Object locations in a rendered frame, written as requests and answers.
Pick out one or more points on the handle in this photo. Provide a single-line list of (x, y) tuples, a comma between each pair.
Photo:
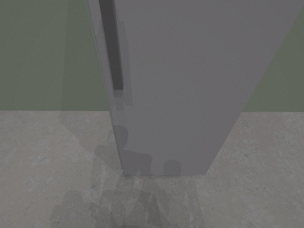
[(111, 35)]

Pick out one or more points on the fridge door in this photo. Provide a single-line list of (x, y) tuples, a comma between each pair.
[(189, 69)]

